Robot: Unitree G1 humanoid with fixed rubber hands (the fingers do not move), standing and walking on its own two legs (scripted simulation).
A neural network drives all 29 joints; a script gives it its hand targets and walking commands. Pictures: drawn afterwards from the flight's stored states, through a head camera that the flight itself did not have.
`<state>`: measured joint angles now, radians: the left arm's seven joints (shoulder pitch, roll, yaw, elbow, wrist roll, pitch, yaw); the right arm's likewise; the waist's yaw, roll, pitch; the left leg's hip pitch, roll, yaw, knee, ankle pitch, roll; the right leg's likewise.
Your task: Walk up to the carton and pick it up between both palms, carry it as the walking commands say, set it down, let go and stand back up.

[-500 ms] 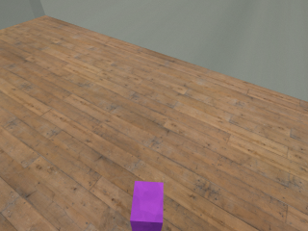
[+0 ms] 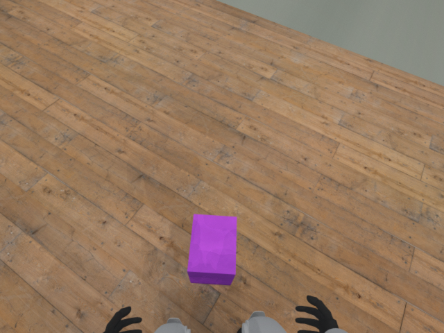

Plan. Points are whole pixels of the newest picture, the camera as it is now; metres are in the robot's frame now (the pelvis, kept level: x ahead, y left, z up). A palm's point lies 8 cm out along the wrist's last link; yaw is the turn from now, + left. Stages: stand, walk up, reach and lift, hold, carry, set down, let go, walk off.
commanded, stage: reach and lift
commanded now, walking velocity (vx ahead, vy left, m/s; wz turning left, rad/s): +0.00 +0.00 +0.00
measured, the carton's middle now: (212, 251) +0.42 +0.00 -0.61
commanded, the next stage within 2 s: none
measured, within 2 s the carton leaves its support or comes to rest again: neither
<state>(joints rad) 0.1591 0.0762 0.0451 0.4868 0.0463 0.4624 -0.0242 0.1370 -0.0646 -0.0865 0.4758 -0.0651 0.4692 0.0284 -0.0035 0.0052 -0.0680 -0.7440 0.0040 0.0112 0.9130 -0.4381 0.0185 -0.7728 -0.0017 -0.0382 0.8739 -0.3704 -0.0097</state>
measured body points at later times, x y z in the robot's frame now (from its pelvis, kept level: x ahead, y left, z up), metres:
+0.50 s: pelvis -0.08 +0.01 -0.05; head +0.10 +0.01 +0.36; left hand +0.25 +0.19 -0.17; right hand +0.23 -0.21 -0.16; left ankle +0.00 +0.11 -0.69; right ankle +0.03 -0.12 -0.69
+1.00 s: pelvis -0.07 +0.00 -0.07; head +0.22 -0.01 +0.28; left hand +0.41 +0.15 -0.19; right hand +0.39 -0.21 -0.20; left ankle +0.00 +0.11 -0.69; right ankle +0.03 -0.12 -0.69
